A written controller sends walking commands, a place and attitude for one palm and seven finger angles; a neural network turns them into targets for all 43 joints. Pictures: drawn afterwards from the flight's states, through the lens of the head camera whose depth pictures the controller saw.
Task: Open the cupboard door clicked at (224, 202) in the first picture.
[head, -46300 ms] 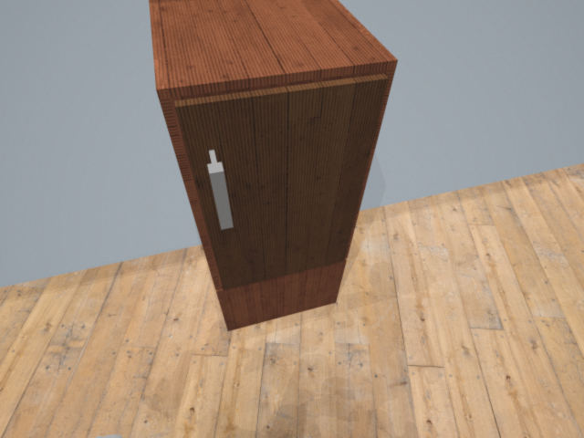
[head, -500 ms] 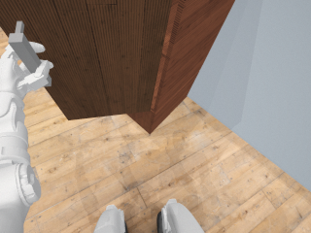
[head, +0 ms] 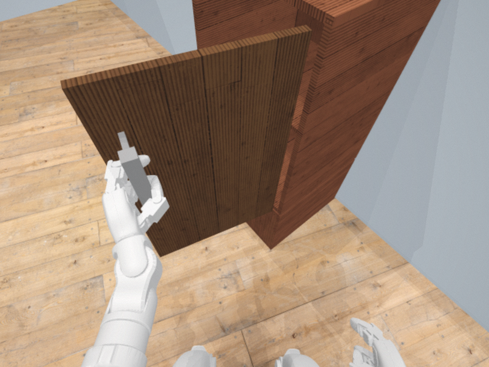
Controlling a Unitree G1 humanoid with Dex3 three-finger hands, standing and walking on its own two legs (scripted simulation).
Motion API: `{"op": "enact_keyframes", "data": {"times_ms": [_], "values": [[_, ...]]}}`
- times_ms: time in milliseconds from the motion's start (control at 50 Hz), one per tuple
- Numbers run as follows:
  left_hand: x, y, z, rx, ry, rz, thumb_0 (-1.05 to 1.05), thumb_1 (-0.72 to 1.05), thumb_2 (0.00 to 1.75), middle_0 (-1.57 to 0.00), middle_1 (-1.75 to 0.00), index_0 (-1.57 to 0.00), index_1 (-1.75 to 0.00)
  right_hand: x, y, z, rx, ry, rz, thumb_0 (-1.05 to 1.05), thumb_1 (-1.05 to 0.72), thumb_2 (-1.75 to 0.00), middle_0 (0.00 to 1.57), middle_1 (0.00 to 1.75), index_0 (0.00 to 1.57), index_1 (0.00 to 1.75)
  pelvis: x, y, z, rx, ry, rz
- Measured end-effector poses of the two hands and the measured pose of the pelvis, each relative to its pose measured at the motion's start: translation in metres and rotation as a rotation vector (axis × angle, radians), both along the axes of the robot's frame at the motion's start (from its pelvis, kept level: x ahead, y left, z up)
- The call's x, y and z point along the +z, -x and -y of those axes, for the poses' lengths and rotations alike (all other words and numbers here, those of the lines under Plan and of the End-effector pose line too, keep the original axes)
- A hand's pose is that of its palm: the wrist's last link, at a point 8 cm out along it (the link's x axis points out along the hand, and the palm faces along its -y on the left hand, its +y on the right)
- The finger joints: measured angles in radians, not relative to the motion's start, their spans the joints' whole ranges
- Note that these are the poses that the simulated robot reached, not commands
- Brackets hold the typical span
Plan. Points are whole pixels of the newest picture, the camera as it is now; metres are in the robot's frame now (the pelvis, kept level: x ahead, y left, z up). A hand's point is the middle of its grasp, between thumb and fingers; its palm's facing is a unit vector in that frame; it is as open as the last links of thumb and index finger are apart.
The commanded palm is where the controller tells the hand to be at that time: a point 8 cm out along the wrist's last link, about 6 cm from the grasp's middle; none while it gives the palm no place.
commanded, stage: pull the door open along its arc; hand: left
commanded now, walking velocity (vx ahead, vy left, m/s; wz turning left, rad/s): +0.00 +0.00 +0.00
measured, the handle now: (138, 174) +0.42 +0.20 +0.05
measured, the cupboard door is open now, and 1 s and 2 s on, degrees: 76 98 100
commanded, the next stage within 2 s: open thumb and fingers to let go in 0.30 s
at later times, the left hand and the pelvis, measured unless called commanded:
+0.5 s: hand (214, 252) +0.28 +0.06 +0.05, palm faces +0.39 -0.92 +0.00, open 6.5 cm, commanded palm +0.24 +0.12 +0.05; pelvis +0.00 -0.03 +0.00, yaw +3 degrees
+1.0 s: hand (206, 251) +0.28 +0.07 +0.05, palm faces +0.39 -0.92 +0.01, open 13.5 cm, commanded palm +0.24 +0.12 +0.05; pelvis -0.02 -0.03 +0.00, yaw +3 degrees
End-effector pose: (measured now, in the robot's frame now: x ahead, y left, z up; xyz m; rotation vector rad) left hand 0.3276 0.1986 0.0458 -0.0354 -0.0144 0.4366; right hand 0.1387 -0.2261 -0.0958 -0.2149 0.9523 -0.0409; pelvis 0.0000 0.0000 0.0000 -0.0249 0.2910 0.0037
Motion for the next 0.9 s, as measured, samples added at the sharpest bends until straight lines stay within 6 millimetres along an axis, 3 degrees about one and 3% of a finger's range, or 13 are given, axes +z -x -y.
{"op": "enact_keyframes", "data": {"times_ms": [220,440,640,900], "values": [[0.002,0.051,0.045,-0.021,0.000,-0.022,0.01,0.65,0.74,-0.29,-1.31,-0.31,-1.31,0.004,-0.009,0.009,0.035,-0.010,0.042,0.01,-0.91,-0.89,0.20,0.30,0.21,0.30,0.005,0.001,0.018,0.026,-0.012,0.055],[0.004,0.088,0.097,-0.047,-0.008,-0.043,0.01,0.65,0.73,-0.28,-1.31,-0.32,-1.32,0.009,-0.019,0.023,0.042,-0.005,0.112,0.02,-0.91,-0.89,0.20,0.29,0.20,0.30,0.003,0.001,0.031,0.032,-0.029,0.072],[0.002,0.082,0.090,-0.030,-0.032,-0.039,0.01,0.47,0.71,-0.35,-1.31,-0.36,-1.31,0.004,-0.025,0.022,0.051,-0.022,0.120,0.02,-0.91,-0.89,0.20,0.29,0.20,0.30,0.002,0.008,0.040,0.042,-0.035,0.076],[0.003,0.086,0.086,-0.036,-0.022,-0.019,0.01,-0.23,0.42,-0.32,-1.22,-0.33,-1.22,0.002,-0.013,0.024,0.044,-0.006,0.103,0.02,-0.91,-0.89,0.20,0.30,0.20,0.30,0.001,0.013,0.035,0.043,-0.031,0.080]]}}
